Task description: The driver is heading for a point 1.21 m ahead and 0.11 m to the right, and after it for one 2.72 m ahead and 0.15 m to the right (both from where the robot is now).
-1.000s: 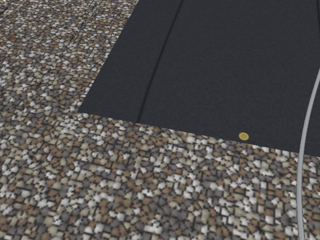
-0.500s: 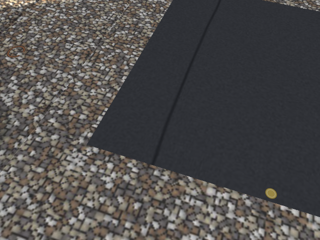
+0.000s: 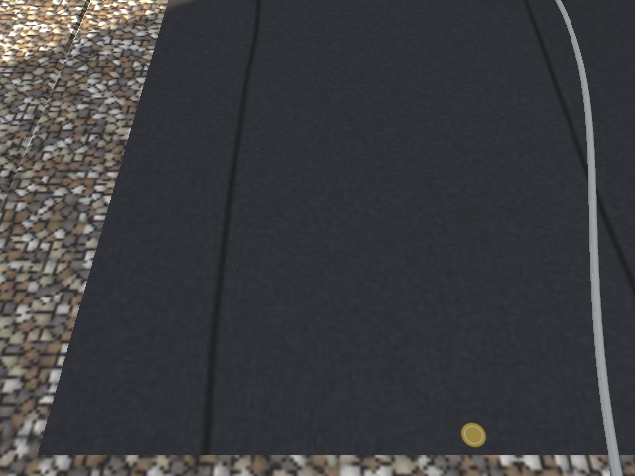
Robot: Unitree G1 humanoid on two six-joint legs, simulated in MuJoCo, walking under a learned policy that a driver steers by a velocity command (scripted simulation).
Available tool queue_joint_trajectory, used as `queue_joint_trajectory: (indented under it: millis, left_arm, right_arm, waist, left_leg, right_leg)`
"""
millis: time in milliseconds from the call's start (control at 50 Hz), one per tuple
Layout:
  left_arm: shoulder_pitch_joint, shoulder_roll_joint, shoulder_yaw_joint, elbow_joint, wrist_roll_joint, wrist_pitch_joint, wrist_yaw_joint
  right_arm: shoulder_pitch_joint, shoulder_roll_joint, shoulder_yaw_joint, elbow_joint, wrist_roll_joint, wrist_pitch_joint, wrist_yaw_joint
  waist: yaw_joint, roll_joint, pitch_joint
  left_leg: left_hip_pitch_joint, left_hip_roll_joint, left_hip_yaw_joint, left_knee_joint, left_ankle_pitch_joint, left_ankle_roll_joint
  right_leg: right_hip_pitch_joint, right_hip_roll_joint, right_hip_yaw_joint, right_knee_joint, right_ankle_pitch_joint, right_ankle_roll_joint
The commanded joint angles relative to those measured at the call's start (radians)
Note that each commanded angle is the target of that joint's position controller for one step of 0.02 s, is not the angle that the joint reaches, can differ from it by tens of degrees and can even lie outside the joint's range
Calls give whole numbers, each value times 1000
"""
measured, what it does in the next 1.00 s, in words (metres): walks ahead: left foot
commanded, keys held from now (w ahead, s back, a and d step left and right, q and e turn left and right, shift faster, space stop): w+e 0.20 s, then w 0.80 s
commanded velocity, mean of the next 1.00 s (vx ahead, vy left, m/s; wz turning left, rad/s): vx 0.50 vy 0.00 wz -0.24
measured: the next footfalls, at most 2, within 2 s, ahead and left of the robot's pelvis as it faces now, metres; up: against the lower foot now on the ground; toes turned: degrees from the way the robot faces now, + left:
left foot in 0.50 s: +0.46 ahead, +0.07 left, +0.00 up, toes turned -11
right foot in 1.04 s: +0.69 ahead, -0.18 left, +0.00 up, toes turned -16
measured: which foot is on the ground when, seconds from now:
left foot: up 0.00-0.48, down 0.50-1.00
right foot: down 0.00-0.52, up 0.54-1.00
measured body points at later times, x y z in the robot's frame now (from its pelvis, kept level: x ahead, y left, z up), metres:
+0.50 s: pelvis +0.28 +0.01 +0.01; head +0.31 +0.00 +0.46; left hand +0.30 +0.29 -0.12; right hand +0.44 -0.26 -0.08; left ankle +0.42 +0.08 -0.71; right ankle +0.10 -0.05 -0.71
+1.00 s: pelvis +0.53 -0.04 +0.02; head +0.56 -0.06 +0.47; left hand +0.78 +0.12 -0.08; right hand +0.42 -0.28 -0.12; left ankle +0.43 +0.08 -0.72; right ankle +0.65 -0.18 -0.70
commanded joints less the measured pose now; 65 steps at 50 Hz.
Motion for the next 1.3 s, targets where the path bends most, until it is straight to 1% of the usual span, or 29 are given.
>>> queue_joint_trajectory:
  millis: [20, 40, 80, 120, 180, 280, 400, 460, 480, 500, 520, 540, 560, 580, 600, 640, 700, 820, 940, 1000, 1040, 1060, 1080, 1100, 1120, 1140, 1160, 1220, 1300]
  left_arm:
    - [366, 294, 95, 34, -32, 13, 25]
    - [307, 262, 87, 41, -36, 16, 33]
    - [218, 169, 63, 33, -39, 9, 39]
    - [189, 142, 50, 26, -47, -7, 41]
    - [232, 183, 59, 33, -47, -27, 37]
    - [331, 171, 53, 50, -47, -29, 35]
    - [409, 180, 43, 75, -30, -33, 49]
    - [356, 205, 45, 72, -25, -39, 58]
    - [343, 213, 46, 74, -23, -41, 56]
    - [332, 206, 41, 74, -25, -43, 51]
    - [343, 148, 23, 44, -30, -48, 48]
    - [486, 81, 15, 44, -63, -46, 43]
    - [423, 161, 24, 61, -25, -38, 49]
    - [339, 158, 26, 46, -24, -38, 41]
    - [294, 139, 19, 35, -24, -39, 35]
    - [296, 120, 13, 37, -9, -20, 22]
    - [279, 101, 6, 36, -3, -3, 11]
    - [31, 70, -16, -39, -10, -4, 2]
    - [-103, 76, -23, -81, -17, -13, 7]
    - [-41, 98, -11, -67, -14, -23, 16]
    - [230, 141, 13, 26, 4, -41, 33]
    - [389, 229, 37, 50, 28, -48, 47]
    - [408, 299, 58, 61, 13, -36, 43]
    - [330, 232, 47, 55, -25, -27, 37]
    - [240, 171, 30, 43, -30, -29, 34]
    - [194, 127, 19, 41, -26, -35, 31]
    - [180, 108, 14, 49, -29, -42, 33]
    - [222, 104, 12, 87, -36, -64, 36]
    - [295, 117, 15, 130, -41, -68, 37]
  right_arm:
    - [-82, -146, -30, -165, 3, -27, 20]
    - [-148, -133, -24, -193, 10, -42, 25]
    - [-135, -133, -23, -181, 1, -44, 21]
    - [-97, -120, -21, -180, -27, -4, 26]
    - [-141, -99, -17, -209, -30, 27, 35]
    - [-322, -95, -8, -269, -22, 28, 44]
    - [-462, -104, 1, -320, -11, 10, 54]
    - [-353, -137, -12, -298, -8, 0, 48]
    - [-246, -156, -22, -264, -6, -5, 38]
    - [-97, -179, -34, -220, -12, -15, 26]
    - [68, -250, -50, -203, -35, -21, 10]
    - [83, -340, -76, -182, -39, -11, 17]
    - [4, -244, -58, -193, -6, 0, 29]
    - [-87, -178, -42, -207, 3, 0, 33]
    - [-127, -141, -32, -205, -3, -4, 36]
    - [-126, -117, -21, -178, 1, -16, 31]
    - [-66, -134, -25, -138, 13, -37, 35]
    - [16, -137, -26, -85, 17, -34, 37]
    - [83, -158, -29, -41, 7, -29, 29]
    - [57, -175, -34, -31, 3, -22, 20]
    - [43, -165, -28, -30, 7, -15, 19]
    - [55, -105, -9, -73, 25, -17, 23]
    - [150, -60, -5, -75, 34, -15, 24]
    - [70, -153, -30, -68, 6, -6, 18]
    - [7, -139, -29, -86, 6, -12, 25]
    - [-22, -117, -24, -88, 9, -13, 31]
    - [-23, -109, -24, -84, -3, -4, 35]
    - [-14, -83, -19, -74, -16, 24, 51]
    - [-167, -83, -18, -118, -16, 36, 58]
  waist:
    - [157, -98, -325]
    - [129, -52, -179]
    - [47, 46, -50]
    - [0, 20, -59]
    - [-1, -3, -52]
    - [73, -54, -21]
    - [126, -65, 0]
    - [55, -83, -16]
    - [8, -76, -66]
    - [-64, -36, -149]
    - [-115, 67, -283]
    - [-39, 316, -355]
    - [-24, 127, -239]
    - [-4, 51, -111]
    - [8, 18, -62]
    - [43, 76, -41]
    - [52, 82, -44]
    - [5, 70, 16]
    - [-27, 78, 27]
    - [19, 81, 0]
    - [129, 32, -150]
    - [172, -97, -286]
    - [124, -275, -359]
    - [108, -112, -242]
    - [76, -73, -116]
    - [51, -52, -67]
    - [28, -68, -41]
    - [-3, -65, -46]
    - [17, -51, 10]
  left_leg:
    - [-708, -82, -274, 770, -28, 2]
    - [-783, -11, -309, 724, 81, 11]
    - [-675, 47, -300, 545, 165, 1]
    - [-572, 59, -300, 462, 164, -29]
    - [-584, 55, -268, 351, 218, -60]
    - [-654, 47, -247, 96, 433, -63]
    - [-646, 1, -231, -99, 469, -9]
    - [-457, -47, -227, -183, 365, 42]
    - [-327, -81, -213, -212, 332, 61]
    - [-129, -64, -228, -263, 365, 89]
    - [109, 159, -472, -273, 254, 142]
    - [289, 381, -953, -398, 215, 283]
    - [184, 338, -980, -447, 104, 263]
    - [46, 299, -804, -459, 115, 243]
    - [-40, 248, -692, -487, 218, 220]
    - [-125, 173, -540, -523, 367, 181]
    - [-131, 155, -462, -557, 502, 197]
    - [-92, 106, -349, -610, 564, 187]
    - [13, 150, -328, -553, 696, 170]
    - [66, 171, -319, -434, 908, 148]
    - [-24, 103, -257, -110, 959, 113]
    - [-272, 32, -205, 209, 626, 80]
    - [-547, -135, -217, 485, -57, 61]
    - [-627, -71, -323, 546, -8, 76]
    - [-638, -30, -322, 517, 85, 80]
    - [-603, 3, -316, 459, 147, 77]
    - [-563, 22, -308, 417, 172, 67]
    - [-513, 34, -283, 372, 220, 36]
    - [-647, 65, -257, 261, 348, 2]
  right_leg:
    - [767, -396, 866, -288, -34, -293]
    - [667, -380, 702, -308, 13, -256]
    - [426, -285, 521, -344, 196, -167]
    - [326, -221, 426, -365, 306, -145]
    - [282, -175, 379, -385, 344, -135]
    - [357, -147, 354, -397, 345, -66]
    - [517, -201, 373, -352, 441, -45]
    - [514, -221, 362, -267, 634, -6]
    - [509, -200, 342, -151, 749, 8]
    - [447, -153, 296, 35, 716, 26]
    - [280, -94, 254, 324, 403, 44]
    - [-36, 96, 180, 626, -341, 84]
    - [-132, 29, 256, 693, -326, 67]
    - [-141, -14, 252, 668, -233, 68]
    - [-123, -48, 239, 619, -181, 72]
    - [-64, -87, 211, 545, -153, 92]
    - [-82, -105, 170, 498, -116, 118]
    - [-184, -147, 98, 217, 78, 161]
    - [-114, -110, 67, 5, 106, 128]
    - [4, -68, 57, -61, 2, 83]
    - [360, -50, 63, -145, 17, 31]
    - [640, -297, 356, -170, -87, -40]
    - [772, -497, 774, -293, -96, -148]
    - [672, -440, 724, -314, -162, -123]
    - [532, -399, 578, -342, -129, -98]
    - [437, -348, 480, -382, -60, -67]
    - [373, -308, 410, -406, 5, -42]
    - [321, -266, 308, -451, 146, -38]
    - [354, -247, 247, -503, 166, -44]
